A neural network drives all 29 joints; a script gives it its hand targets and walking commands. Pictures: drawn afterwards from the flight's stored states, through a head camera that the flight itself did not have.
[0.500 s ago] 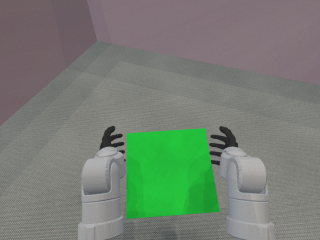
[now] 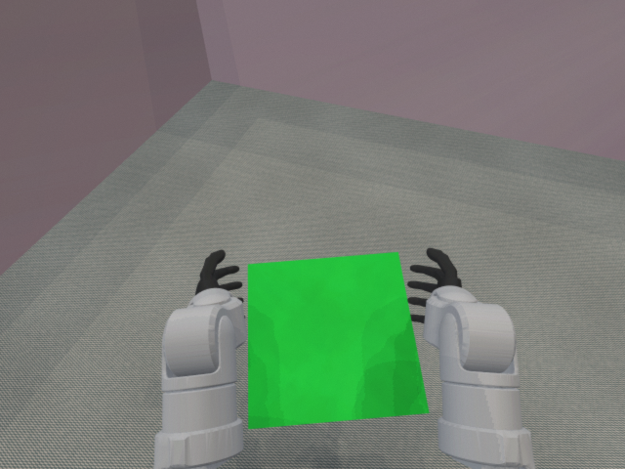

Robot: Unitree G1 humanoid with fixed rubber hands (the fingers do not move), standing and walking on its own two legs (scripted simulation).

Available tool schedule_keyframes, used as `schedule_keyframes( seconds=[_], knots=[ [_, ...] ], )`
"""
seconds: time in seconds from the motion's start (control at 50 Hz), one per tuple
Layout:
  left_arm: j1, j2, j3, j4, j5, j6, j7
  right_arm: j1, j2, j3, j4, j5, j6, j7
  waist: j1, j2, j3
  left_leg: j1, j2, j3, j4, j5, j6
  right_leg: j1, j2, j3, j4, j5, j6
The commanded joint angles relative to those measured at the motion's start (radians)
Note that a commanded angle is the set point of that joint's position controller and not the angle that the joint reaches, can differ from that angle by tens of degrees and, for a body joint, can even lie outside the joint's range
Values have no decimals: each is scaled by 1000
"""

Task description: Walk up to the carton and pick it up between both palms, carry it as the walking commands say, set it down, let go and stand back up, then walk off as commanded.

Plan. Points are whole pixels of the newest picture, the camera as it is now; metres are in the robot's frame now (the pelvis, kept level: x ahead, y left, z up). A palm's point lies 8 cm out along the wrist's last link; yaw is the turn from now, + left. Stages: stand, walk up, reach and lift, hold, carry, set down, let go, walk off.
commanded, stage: carry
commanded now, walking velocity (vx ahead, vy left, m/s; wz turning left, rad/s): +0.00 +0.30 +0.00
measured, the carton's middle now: (329, 342) +0.31 +0.01 -0.03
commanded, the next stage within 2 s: none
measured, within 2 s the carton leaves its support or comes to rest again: neither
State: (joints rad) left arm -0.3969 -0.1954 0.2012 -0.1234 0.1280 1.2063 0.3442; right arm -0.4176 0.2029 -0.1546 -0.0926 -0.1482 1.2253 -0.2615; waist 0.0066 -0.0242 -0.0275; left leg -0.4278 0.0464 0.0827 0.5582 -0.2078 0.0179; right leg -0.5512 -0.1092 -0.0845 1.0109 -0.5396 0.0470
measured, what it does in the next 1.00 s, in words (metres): steps to the left: right foot, then left foot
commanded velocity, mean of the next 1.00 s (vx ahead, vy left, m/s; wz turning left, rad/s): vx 0.00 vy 0.30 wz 0.00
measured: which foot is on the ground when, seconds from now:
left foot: down 0.00-0.14, up 0.16-0.40, down 0.42-0.68, up 0.70-0.92, down 0.94-1.00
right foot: up 0.00-0.12, down 0.14-0.42, up 0.44-0.64, down 0.66-0.96, up 0.98-1.00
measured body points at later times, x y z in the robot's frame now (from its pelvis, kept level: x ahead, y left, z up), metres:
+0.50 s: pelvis -0.07 +0.16 +0.00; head -0.04 +0.17 +0.45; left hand +0.26 +0.31 +0.07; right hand +0.26 +0.02 +0.08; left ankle -0.03 +0.29 -0.73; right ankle -0.05 -0.01 -0.70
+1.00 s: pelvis -0.13 +0.32 -0.01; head -0.11 +0.32 +0.44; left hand +0.19 +0.46 +0.07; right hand +0.19 +0.18 +0.08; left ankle -0.10 +0.45 -0.73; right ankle -0.10 +0.13 -0.72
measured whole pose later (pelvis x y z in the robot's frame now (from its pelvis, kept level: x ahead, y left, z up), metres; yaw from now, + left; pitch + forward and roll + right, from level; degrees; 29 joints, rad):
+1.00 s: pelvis -0.13 +0.32 -0.01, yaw +1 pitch +4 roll +1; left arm -0.44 -0.19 0.21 -0.09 0.15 1.20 0.33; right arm -0.44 0.22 -0.17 -0.10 -0.13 1.21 -0.32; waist -0.04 -0.04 -0.05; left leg -0.41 0.03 0.08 0.57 -0.20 -0.02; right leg -0.48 -0.22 -0.06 0.72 -0.42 0.09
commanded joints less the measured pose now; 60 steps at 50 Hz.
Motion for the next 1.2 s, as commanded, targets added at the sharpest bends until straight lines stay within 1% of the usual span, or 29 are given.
schedule_keyframes(
  seconds=[0.0,0.06,0.1,0.12,0.14,0.16,0.2,0.26,0.36,0.38,0.4,0.42,0.44,0.5,0.62,0.64,0.66,0.68,0.7,0.74,0.8,0.9,0.92,0.94,0.96,0.98,1.02,1.12,1.18],
  knots=[
    [-601,-1047,-725,-40,-490,21,-510,-520,1010,602,-79,428,-30,409,-6,208,-404,319,162,-114,-109,411,166,5,29,-40,-23,48,-7],
    [-543,-1031,-701,3,-493,34,-519,-492,983,606,-93,399,-34,389,-11,225,-433,280,165,-138,-132,306,179,167,53,-58,-279,71,-31],
    [-509,-1027,-679,47,-486,43,-534,-481,973,621,-77,386,-29,379,10,122,-420,163,110,-94,-65,172,125,368,-8,-17,-623,293,-40],
    [-478,-1030,-664,70,-485,48,-542,-491,979,629,-74,383,-28,377,26,-29,-393,-50,66,-73,49,104,66,545,-186,185,-698,365,-60],
    [-396,-1025,-633,137,-460,42,-552,-502,980,654,-99,379,-22,377,20,-374,-366,-280,-33,1,274,-238,-8,579,-487,508,-714,701,-210],
    [-428,-1029,-638,98,-473,41,-550,-546,988,670,-124,397,-20,381,16,-254,-367,-284,15,-123,447,-255,-14,539,-470,464,-675,783,-247],
    [-468,-1030,-649,56,-470,30,-544,-562,1008,695,-121,430,-25,387,11,-75,-348,-245,32,-171,528,-149,-40,475,-359,268,-634,697,-186],
    [-490,-1010,-647,18,-461,20,-534,-595,995,724,-145,464,-25,391,6,-179,-332,-158,12,-79,346,-127,-67,424,-243,86,-583,755,-121],
    [-475,-974,-626,66,-417,25,-511,-549,978,684,-33,474,0,403,1,-249,-347,62,-45,51,-65,-99,-63,391,-211,30,-505,741,-88],
    [-479,-974,-624,71,-409,26,-507,-550,979,678,-13,477,4,408,-2,-196,-375,165,-54,69,-150,-64,-59,356,-177,1,-429,694,-55],
    [-484,-965,-620,79,-400,28,-505,-560,987,667,9,482,3,414,-8,-78,-384,282,23,-20,-218,23,-53,245,-137,-24,-348,539,-14],
    [-504,-969,-624,65,-411,35,-508,-545,986,639,42,471,-3,419,-13,229,-376,335,240,-274,-225,379,28,45,-8,-101,-246,136,46],
    [-545,-992,-641,49,-425,36,-509,-554,998,623,23,464,-7,419,-22,403,-388,339,260,-294,-151,547,131,-5,28,-56,-63,-138,24],
    [-605,-1058,-701,-8,-473,21,-515,-530,1031,601,-22,445,-15,419,-10,250,-402,351,200,-170,-106,524,162,-49,15,-7,85,-45,-13],
    [-560,-1025,-690,24,-500,36,-528,-507,984,603,-67,393,-34,382,0,197,-430,239,143,-115,-107,264,156,256,36,-66,-445,176,-34],
    [-542,-1023,-676,44,-496,40,-536,-500,978,610,-62,388,-32,377,11,118,-421,149,101,-89,-53,175,113,384,-27,-4,-633,297,-36],
    [-507,-1024,-658,68,-495,46,-544,-506,982,618,-60,382,-30,374,27,-48,-390,-67,56,-65,66,96,55,552,-224,220,-710,372,-60],
    [-411,-1019,-620,144,-464,41,-555,-519,984,649,-85,378,-23,374,20,-385,-365,-269,-31,-7,298,-245,-12,548,-499,517,-729,648,-215],
    [-458,-1024,-630,91,-481,39,-552,-563,991,664,-111,397,-21,378,17,-237,-365,-264,17,-130,465,-247,-16,519,-464,455,-678,750,-242],
    [-482,-1025,-642,56,-474,30,-545,-570,1009,693,-113,430,-26,384,12,-82,-354,-238,32,-172,528,-152,-41,474,-360,254,-629,708,-184],
    [-506,-1000,-644,15,-466,21,-534,-598,994,722,-135,465,-24,388,7,-191,-343,-135,6,-74,319,-145,-66,418,-246,72,-569,787,-116],
    [-488,-966,-626,66,-419,25,-509,-550,976,680,-17,477,1,403,0,-238,-360,99,-54,66,-108,-79,-59,385,-208,18,-485,721,-71],
    [-490,-962,-622,70,-411,27,-506,-558,977,673,0,482,3,408,-3,-147,-390,219,-34,44,-186,-45,-57,320,-169,-15,-395,637,-35],
    [-503,-954,-619,71,-408,30,-505,-563,990,658,25,484,2,415,-8,20,-390,318,98,-113,-221,154,-31,169,-104,-36,-335,387,13],
    [-540,-958,-628,45,-425,38,-510,-544,987,627,50,470,-5,418,-18,336,-373,330,275,-330,-211,405,75,-7,21,-109,-201,-37,44],
    [-546,-1000,-645,58,-429,35,-511,-553,1006,609,32,460,-6,417,-20,385,-385,337,261,-315,-157,536,149,-9,26,-34,-19,-156,13],
    [-587,-1048,-683,19,-461,21,-514,-537,1031,600,-1,452,-9,421,-12,246,-397,351,221,-208,-123,527,163,-52,13,-5,111,-79,-6],
    [-607,-1030,-712,-11,-507,26,-514,-518,996,587,-53,412,-35,397,-10,222,-430,324,168,-133,-130,368,175,84,31,-54,-150,36,-8],
    [-557,-1023,-677,51,-498,39,-533,-508,979,605,-50,388,-32,380,6,162,-425,223,130,-109,-112,217,140,311,13,-54,-555,236,-35]
  ],
)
